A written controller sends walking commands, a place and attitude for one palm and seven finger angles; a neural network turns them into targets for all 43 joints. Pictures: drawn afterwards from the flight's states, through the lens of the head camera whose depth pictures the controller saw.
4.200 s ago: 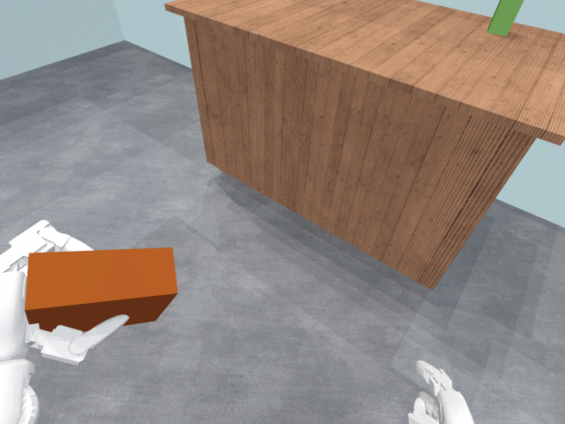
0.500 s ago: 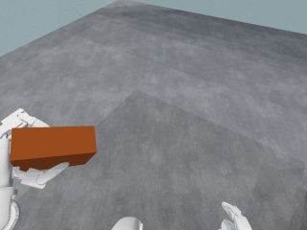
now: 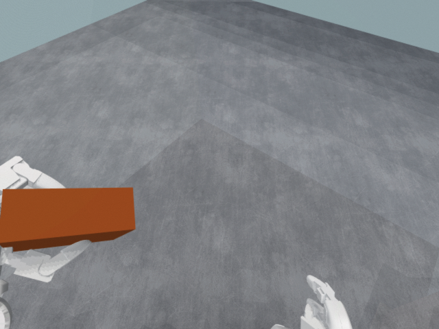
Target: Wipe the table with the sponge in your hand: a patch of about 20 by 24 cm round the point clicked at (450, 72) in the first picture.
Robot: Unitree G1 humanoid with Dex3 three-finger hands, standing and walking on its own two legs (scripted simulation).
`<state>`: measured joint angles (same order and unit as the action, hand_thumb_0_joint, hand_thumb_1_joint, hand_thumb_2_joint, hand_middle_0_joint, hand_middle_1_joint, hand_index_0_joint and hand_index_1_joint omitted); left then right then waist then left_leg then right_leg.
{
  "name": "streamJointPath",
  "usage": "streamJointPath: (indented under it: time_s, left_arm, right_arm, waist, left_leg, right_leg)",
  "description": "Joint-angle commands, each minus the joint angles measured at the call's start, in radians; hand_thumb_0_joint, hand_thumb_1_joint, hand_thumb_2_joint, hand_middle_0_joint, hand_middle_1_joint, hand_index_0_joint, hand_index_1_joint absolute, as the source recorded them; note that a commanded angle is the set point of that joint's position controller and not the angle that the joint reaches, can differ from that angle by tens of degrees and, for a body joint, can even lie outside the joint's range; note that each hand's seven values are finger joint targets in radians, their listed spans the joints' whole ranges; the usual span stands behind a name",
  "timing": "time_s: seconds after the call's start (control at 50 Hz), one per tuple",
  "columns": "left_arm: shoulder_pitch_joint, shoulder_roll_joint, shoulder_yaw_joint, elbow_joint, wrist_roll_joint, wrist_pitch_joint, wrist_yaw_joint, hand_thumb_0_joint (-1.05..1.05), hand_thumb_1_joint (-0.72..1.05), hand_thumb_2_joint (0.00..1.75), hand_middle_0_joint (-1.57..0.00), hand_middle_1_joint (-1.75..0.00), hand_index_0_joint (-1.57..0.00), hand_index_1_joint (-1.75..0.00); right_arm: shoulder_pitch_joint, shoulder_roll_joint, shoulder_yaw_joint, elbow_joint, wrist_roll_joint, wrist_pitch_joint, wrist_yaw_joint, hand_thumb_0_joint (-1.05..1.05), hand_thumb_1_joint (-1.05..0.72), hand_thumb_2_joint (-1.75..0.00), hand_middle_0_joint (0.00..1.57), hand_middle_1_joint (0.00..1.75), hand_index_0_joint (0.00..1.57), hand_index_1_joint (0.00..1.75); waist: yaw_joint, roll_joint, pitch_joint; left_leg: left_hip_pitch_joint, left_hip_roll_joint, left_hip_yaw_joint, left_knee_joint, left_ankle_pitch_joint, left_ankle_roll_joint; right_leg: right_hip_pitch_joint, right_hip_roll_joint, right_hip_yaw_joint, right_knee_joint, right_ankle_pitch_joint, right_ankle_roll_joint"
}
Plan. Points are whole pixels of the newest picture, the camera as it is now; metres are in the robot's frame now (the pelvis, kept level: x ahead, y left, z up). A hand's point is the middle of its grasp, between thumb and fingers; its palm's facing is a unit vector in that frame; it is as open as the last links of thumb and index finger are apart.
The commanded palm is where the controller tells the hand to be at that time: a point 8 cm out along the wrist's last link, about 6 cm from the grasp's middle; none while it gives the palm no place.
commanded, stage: walk to a spot facing it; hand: left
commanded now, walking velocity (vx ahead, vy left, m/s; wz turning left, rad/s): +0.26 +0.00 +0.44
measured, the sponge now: (89, 218) +0.23 +0.19 +0.16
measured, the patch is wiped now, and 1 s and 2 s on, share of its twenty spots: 0.00 0.00 0.00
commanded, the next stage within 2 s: turn to face it in 0.20 s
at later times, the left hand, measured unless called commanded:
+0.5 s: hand (49, 170) +0.29 +0.27 +0.17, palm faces +0.55 -0.73 -0.42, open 9.7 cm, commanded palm +0.22 +0.29 +0.18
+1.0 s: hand (152, 142) +0.35 +0.13 +0.17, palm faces +0.23 -0.83 -0.50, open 9.7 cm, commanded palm +0.30 +0.19 +0.18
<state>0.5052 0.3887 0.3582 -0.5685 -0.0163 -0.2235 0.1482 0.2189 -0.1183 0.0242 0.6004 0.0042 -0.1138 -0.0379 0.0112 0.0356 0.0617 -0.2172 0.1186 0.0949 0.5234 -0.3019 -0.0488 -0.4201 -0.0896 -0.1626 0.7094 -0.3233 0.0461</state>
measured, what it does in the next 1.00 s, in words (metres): walks ahead: right foot, then left foot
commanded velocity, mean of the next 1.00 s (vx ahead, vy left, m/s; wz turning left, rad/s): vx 0.04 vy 0.00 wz -0.28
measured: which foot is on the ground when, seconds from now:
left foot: down 0.00-0.04, up 0.06-0.40, down 0.42-0.72, up 0.74-1.00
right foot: up 0.00-0.02, down 0.04-0.42, up 0.44-0.70, down 0.72-1.00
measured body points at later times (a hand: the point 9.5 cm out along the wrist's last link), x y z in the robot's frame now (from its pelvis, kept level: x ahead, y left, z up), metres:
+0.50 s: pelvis +0.10 -0.01 -0.01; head +0.14 +0.01 +0.43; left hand +0.26 +0.30 +0.20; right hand +0.33 -0.22 -0.08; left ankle +0.13 +0.12 -0.73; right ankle +0.07 -0.13 -0.69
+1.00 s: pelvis +0.10 -0.07 +0.00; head +0.16 -0.09 +0.45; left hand +0.33 +0.18 +0.20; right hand +0.25 -0.34 -0.09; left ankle +0.10 +0.08 -0.68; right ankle +0.15 -0.13 -0.73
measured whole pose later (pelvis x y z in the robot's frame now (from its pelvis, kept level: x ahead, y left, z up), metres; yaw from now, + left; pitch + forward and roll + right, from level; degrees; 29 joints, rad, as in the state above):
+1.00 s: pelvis +0.10 -0.07 +0.00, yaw -7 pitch +1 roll +3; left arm 0.52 0.41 0.38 -0.58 -0.05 -0.19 0.14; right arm 0.14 -0.26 -0.03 0.58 0.00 0.00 -0.03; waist -0.01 -0.02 0.09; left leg -0.41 0.04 0.06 0.92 -0.45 -0.09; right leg -0.37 0.05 0.00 0.53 -0.18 -0.09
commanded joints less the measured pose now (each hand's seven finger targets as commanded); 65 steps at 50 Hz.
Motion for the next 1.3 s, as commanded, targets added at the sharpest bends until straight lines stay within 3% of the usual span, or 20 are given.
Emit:
streamJointPath:
  time_s: [0.0, 0.02, 0.04, 0.1, 0.16, 0.24, 0.34, 0.38, 0.42, 0.54, 0.66, 0.68, 0.72, 0.74, 0.78, 0.84, 1.08, 1.14, 1.18, 1.28]
  left_arm:
    - [-0.114, 0.155, 0.124, -0.096, -0.001, -0.024, 0.02, 0.0, 0.1, 1.3, -1.2, -1.6, -1.2, -1.6]
    - [-0.129, 0.217, 0.165, -0.08, 0.004, -0.014, 0.025, 0.0, 0.1, 1.3, -1.2, -1.6, -1.2, -1.6]
    - [-0.169, 0.233, 0.188, -0.095, -0.017, -0.02, 0.029, 0.0, 0.1, 1.3, -1.2, -1.6, -1.2, -1.6]
    - [-0.109, 0.2, 0.174, -0.139, -0.013, -0.046, 0.016, 0.0, 0.1, 1.3, -1.2, -1.6, -1.2, -1.6]
    - [-0.067, 0.175, 0.164, -0.15, -0.007, -0.051, 0.025, 0.0, 0.1, 1.3, -1.2, -1.6, -1.2, -1.6]
    - [-0.011, 0.181, 0.18, -0.229, -0.017, -0.044, 0.053, 0.0, 0.1, 1.3, -1.2, -1.6, -1.2, -1.6]
    - [-0.062, 0.164, 0.162, -0.284, -0.018, -0.048, 0.077, 0.0, 0.1, 1.3, -1.2, -1.6, -1.2, -1.6]
    - [-0.108, 0.155, 0.136, -0.305, -0.018, -0.073, 0.074, 0.0, 0.1, 1.3, -1.2, -1.6, -1.2, -1.6]
    - [-0.113, 0.194, 0.149, -0.175, -0.005, -0.08, 0.057, 0.0, 0.1, 1.3, -1.2, -1.6, -1.2, -1.6]
    - [-0.112, 0.121, 0.092, -0.287, -0.017, -0.06, 0.023, 0.0, 0.1, 1.3, -1.2, -1.6, -1.2, -1.6]
    - [-0.146, 0.13, 0.11, -0.128, -0.019, -0.024, 0.003, 0.0, 0.1, 1.3, -1.2, -1.6, -1.2, -1.6]
    - [-0.16, 0.14, 0.108, -0.101, -0.011, -0.015, 0.001, 0.0, 0.1, 1.3, -1.2, -1.6, -1.2, -1.6]
    - [-0.144, 0.194, 0.165, -0.067, -0.03, -0.003, 0.01, 0.0, 0.1, 1.3, -1.2, -1.6, -1.2, -1.6]
    - [-0.141, 0.187, 0.157, -0.107, -0.04, 0.003, 0.012, 0.0, 0.1, 1.3, -1.2, -1.6, -1.2, -1.6]
    - [-0.113, 0.189, 0.169, -0.178, -0.043, -0.011, 0.018, 0.0, 0.1, 1.3, -1.2, -1.6, -1.2, -1.6]
    - [-0.045, 0.187, 0.181, -0.213, -0.04, -0.03, 0.025, 0.0, 0.1, 1.3, -1.2, -1.6, -1.2, -1.6]
    - [-0.007, 0.177, 0.165, -0.202, -0.036, -0.017, 0.024, 0.0, 0.1, 1.3, -1.2, -1.6, -1.2, -1.6]
    - [-0.074, 0.178, 0.155, -0.246, -0.022, -0.035, 0.008, 0.0, 0.1, 1.3, -1.2, -1.6, -1.2, -1.6]
    - [-0.119, 0.205, 0.164, -0.25, -0.003, -0.04, 0.006, 0.0, 0.1, 1.3, -1.2, -1.6, -1.2, -1.6]
    - [-0.205, 0.11, 0.045, -0.197, 0.003, -0.02, -0.005, 0.0, 0.1, 1.3, -1.2, -1.6, -1.2, -1.6]
  right_arm:
    - [-0.079, -0.154, -0.069, -0.118, 0.012, -0.017, -0.035, 0.0, -0.9, -0.9, 0.2, 0.3, 0.2, 0.3]
    - [-0.099, -0.134, -0.059, -0.137, 0.006, -0.01, -0.034, 0.0, -0.9, -0.9, 0.2, 0.3, 0.2, 0.3]
    - [-0.118, -0.171, -0.069, -0.136, 0.001, -0.02, -0.027, 0.0, -0.9, -0.9, 0.2, 0.3, 0.2, 0.3]
    - [-0.159, -0.162, -0.055, -0.111, -0.001, 0.005, -0.016, 0.0, -0.9, -0.9, 0.2, 0.3, 0.2, 0.3]
    - [-0.145, -0.167, -0.06, -0.116, -0.008, 0.022, -0.016, 0.0, -0.9, -0.9, 0.2, 0.3, 0.2, 0.3]
    - [-0.121, -0.153, -0.069, -0.165, -0.018, 0.027, -0.018, 0.0, -0.9, -0.9, 0.2, 0.3, 0.2, 0.3]
    - [-0.072, -0.162, -0.086, -0.176, -0.007, 0.037, -0.036, 0.0, -0.9, -0.9, 0.2, 0.3, 0.2, 0.3]
    - [-0.072, -0.207, -0.101, -0.184, 0.004, 0.031, -0.043, 0.0, -0.9, -0.9, 0.2, 0.3, 0.2, 0.3]
    - [-0.084, -0.212, -0.092, -0.163, 0.0, 0.016, -0.031, 0.0, -0.9, -0.9, 0.2, 0.3, 0.2, 0.3]
    - [-0.083, -0.202, -0.08, -0.172, 0.003, -0.034, 0.01, 0.0, -0.9, -0.9, 0.2, 0.3, 0.2, 0.3]
    - [-0.069, -0.195, -0.073, -0.179, 0.005, -0.037, 0.015, 0.0, -0.9, -0.9, 0.2, 0.3, 0.2, 0.3]
    - [-0.061, -0.181, -0.073, -0.181, 0.008, -0.029, 0.013, 0.0, -0.9, -0.9, 0.2, 0.3, 0.2, 0.3]
    - [-0.105, -0.15, -0.056, -0.21, 0.01, -0.021, 0.006, 0.0, -0.9, -0.9, 0.2, 0.3, 0.2, 0.3]
    - [-0.119, -0.157, -0.061, -0.194, 0.007, -0.011, 0.009, 0.0, -0.9, -0.9, 0.2, 0.3, 0.2, 0.3]
    - [-0.151, -0.133, -0.029, -0.174, 0.003, 0.02, 0.01, 0.0, -0.9, -0.9, 0.2, 0.3, 0.2, 0.3]
    - [-0.162, -0.147, -0.038, -0.169, -0.004, 0.048, 0.004, 0.0, -0.9, -0.9, 0.2, 0.3, 0.2, 0.3]
    - [-0.103, -0.209, -0.071, -0.212, 0.014, 0.107, 0.018, 0.0, -0.9, -0.9, 0.2, 0.3, 0.2, 0.3]
    - [-0.111, -0.245, -0.082, -0.243, 0.007, 0.101, 0.007, 0.0, -0.9, -0.9, 0.2, 0.3, 0.2, 0.3]
    - [-0.118, -0.198, -0.076, -0.236, 0.0, 0.083, -0.002, 0.0, -0.9, -0.9, 0.2, 0.3, 0.2, 0.3]
    - [-0.057, -0.226, -0.079, -0.208, 0.016, 0.04, 0.022, 0.0, -0.9, -0.9, 0.2, 0.3, 0.2, 0.3]
  waist:
    - [0.011, -0.074, -0.19]
    - [0.022, -0.374, -0.174]
    - [0.024, -0.36, -0.175]
    - [0.016, -0.17, -0.102]
    - [-0.001, -0.199, -0.12]
    - [0.025, -0.207, -0.151]
    - [-0.026, -0.122, -0.241]
    - [-0.023, 0.231, -0.278]
    - [-0.011, 0.248, -0.241]
    - [-0.006, 0.274, -0.185]
    - [0.009, 0.144, -0.164]
    - [0.004, 0.014, -0.165]
    - [0.024, -0.388, -0.176]
    - [0.016, -0.359, -0.196]
    - [0.01, -0.165, -0.239]
    - [0.006, -0.142, -0.26]
    - [0.014, -0.1, -0.251]
    - [0.019, 0.201, -0.153]
    - [0.027, 0.296, -0.108]
    - [0.001, 0.236, -0.038]
  left_leg:
    - [-0.204, 0.031, 0.013, 0.294, -0.001, 0.11]
    - [-0.472, -0.104, 0.037, 0.608, -0.272, 0.064]
    - [-0.499, -0.079, -0.099, 0.765, -0.26, 0.051]
    - [-0.5, -0.008, -0.117, 0.83, -0.134, 0.017]
    - [-0.415, 0.0, -0.05, 0.631, -0.091, 0.006]
    - [-0.282, -0.032, 0.08, 0.292, -0.086, 0.014]
    - [0.029, -0.11, 0.149, -0.046, 0.164, 0.02]
    - [0.281, 0.187, -0.221, -0.095, 0.573, 0.147]
    - [0.216, 0.355, -0.399, -0.163, 0.64, 0.265]
    - [0.057, 0.249, -0.027, -0.156, 0.492, 0.151]
    - [-0.006, 0.237, 0.073, 0.046, 0.278, 0.061]
    - [-0.036, 0.178, 0.108, 0.17, 0.171, 0.032]
    - [-0.318, -0.045, 0.037, 0.552, -0.338, -0.036]
    - [-0.331, -0.029, -0.069, 0.664, -0.293, -0.037]
    - [-0.38, -0.023, -0.103, 0.716, -0.222, -0.05]
    - [-0.333, -0.046, -0.077, 0.615, -0.164, -0.049]
    - [-0.016, -0.059, -0.058, -0.02, -0.071, -0.002]
    - [0.132, 0.225, -0.265, -0.219, 0.089, 0.128]
    - [-0.043, 0.369, -0.312, -0.262, 0.165, 0.216]
    - [-0.001, 0.257, 0.009, -0.152, 0.421, 0.112]
  right_leg:
    - [0.407, -0.079, 0.116, -0.297, 0.007, -0.055]
    - [0.499, -0.334, 0.543, -0.406, 0.059, -0.174]
    - [0.443, -0.424, 0.64, -0.469, -0.003, -0.209]
    - [0.363, -0.365, 0.36, -0.42, 0.143, -0.199]
    - [0.342, -0.309, 0.119, -0.376, 0.37, -0.16]
    - [0.354, -0.304, 0.026, -0.301, 0.579, -0.156]
    - [0.305, -0.203, -0.009, -0.058, 0.613, -0.091]
    - [0.012, -0.032, -0.014, 0.244, -0.031, -0.016]
    - [-0.124, 0.013, 0.137, 0.459, -0.323, -0.026]
    - [0.026, 0.026, 0.053, 0.138, -0.088, -0.002]
    - [0.191, 0.068, 0.01, -0.163, 0.096, 0.006]
    - [0.213, 0.014, 0.088, -0.234, 0.25, -0.022]
    - [0.288, -0.248, 0.572, -0.328, 0.805, -0.18]
    - [0.302, -0.267, 0.582, -0.338, 0.774, -0.189]
    - [0.399, -0.227, 0.487, -0.256, 0.802, -0.216]
    - [0.385, -0.171, 0.401, -0.268, 0.752, -0.198]
    - [0.2, -0.101, 0.529, -0.327, 0.256, -0.162]
    - [-0.099, 0.113, 0.351, -0.047, -0.069, -0.046]
    - [-0.109, 0.103, 0.206, 0.407, -0.178, -0.005]
    - [-0.036, 0.072, 0.068, 0.169, -0.111, 0.022]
